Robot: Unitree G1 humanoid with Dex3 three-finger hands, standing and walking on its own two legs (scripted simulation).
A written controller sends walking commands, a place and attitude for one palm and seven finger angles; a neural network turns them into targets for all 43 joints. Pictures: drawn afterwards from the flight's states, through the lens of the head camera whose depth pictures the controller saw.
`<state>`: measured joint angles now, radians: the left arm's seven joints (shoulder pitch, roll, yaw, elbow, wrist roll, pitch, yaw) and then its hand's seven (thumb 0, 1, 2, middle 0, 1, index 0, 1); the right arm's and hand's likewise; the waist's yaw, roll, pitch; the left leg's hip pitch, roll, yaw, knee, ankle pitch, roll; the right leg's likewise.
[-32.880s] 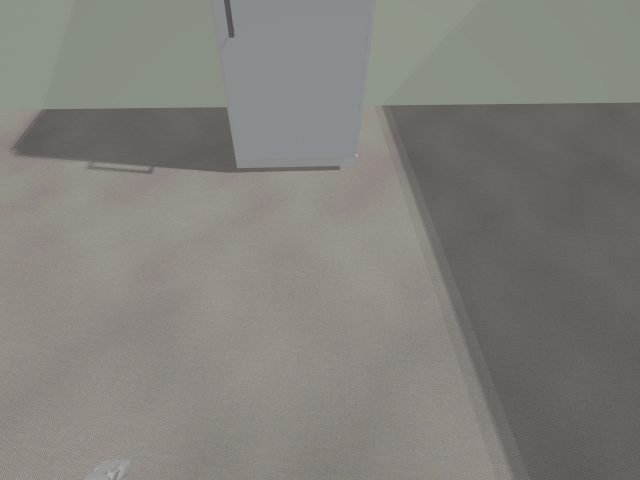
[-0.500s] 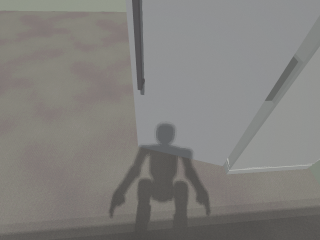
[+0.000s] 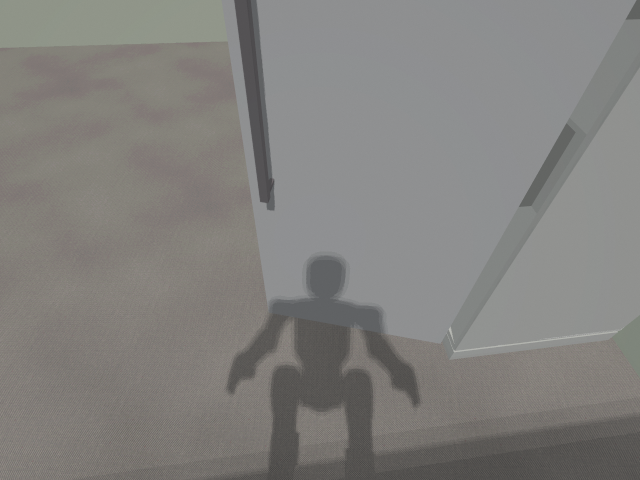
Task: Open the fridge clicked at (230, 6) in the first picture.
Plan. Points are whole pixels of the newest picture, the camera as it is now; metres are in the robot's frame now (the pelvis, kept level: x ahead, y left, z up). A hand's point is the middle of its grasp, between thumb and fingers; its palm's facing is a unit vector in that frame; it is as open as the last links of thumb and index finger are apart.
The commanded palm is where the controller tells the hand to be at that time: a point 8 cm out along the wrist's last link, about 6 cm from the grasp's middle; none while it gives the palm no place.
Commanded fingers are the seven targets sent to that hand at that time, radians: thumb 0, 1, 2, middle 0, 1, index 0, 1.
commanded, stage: let the arm hang, fingers relaxed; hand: left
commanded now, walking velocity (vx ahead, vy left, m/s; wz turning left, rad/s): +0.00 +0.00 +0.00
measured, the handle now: (258, 101) +0.69 +0.14 +0.12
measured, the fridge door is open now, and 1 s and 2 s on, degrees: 72 72 72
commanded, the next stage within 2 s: look to check the result in 0.02 s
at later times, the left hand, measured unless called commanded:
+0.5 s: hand out of the picture +0.08 +0.23 -0.16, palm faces -0.03 -0.95 -0.32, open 7.4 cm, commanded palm none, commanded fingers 0.00 0.90 0.90 -0.20 -0.30 -0.20 -0.30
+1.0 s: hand out of the picture +0.10 +0.21 -0.16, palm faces -0.05 -0.95 -0.30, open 7.3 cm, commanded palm none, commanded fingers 0.00 0.90 0.90 -0.20 -0.30 -0.20 -0.30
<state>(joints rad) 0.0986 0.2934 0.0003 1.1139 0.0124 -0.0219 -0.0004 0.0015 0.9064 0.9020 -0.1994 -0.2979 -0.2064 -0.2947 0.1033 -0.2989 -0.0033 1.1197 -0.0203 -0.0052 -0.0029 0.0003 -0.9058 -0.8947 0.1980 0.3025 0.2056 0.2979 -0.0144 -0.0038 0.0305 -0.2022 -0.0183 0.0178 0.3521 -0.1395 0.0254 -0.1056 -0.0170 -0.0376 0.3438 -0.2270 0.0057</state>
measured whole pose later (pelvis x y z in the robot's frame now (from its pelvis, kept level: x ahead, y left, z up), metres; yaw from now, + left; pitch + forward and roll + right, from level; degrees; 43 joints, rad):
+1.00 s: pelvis +0.02 -0.02 +0.00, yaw -1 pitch -1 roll +0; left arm 0.12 0.30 0.01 1.13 0.01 -0.02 0.01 0.00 0.91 0.90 -0.20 -0.30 -0.21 -0.29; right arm 0.11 -0.30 0.00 1.14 -0.02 0.00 -0.01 0.00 -0.91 -0.89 0.20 0.30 0.21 0.30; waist -0.01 0.00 0.05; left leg -0.14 0.02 0.03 0.32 -0.16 -0.01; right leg -0.04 0.02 -0.02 0.28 -0.23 -0.03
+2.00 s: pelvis +0.01 -0.03 +0.00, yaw -2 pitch -2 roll +0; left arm 0.13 0.31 0.01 1.14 0.01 -0.02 0.01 0.00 0.91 0.90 -0.20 -0.30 -0.21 -0.29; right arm 0.12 -0.31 0.00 1.15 -0.02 0.00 -0.01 0.00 -0.91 -0.89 0.20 0.30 0.21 0.30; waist -0.01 0.00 0.05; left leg -0.13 0.03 0.03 0.31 -0.14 -0.02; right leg -0.04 0.03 -0.02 0.27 -0.21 -0.03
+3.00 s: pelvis +0.01 -0.02 +0.00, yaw -2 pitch -2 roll +0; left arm 0.12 0.32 0.00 1.13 0.01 -0.02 0.00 0.00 0.91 0.90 -0.20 -0.30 -0.21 -0.29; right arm 0.10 -0.32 0.00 1.14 -0.02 0.00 -0.01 0.00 -0.90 -0.89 0.20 0.30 0.21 0.30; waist -0.01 0.00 0.05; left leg -0.13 0.02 0.04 0.29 -0.14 0.00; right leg -0.04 0.02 -0.01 0.26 -0.20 -0.02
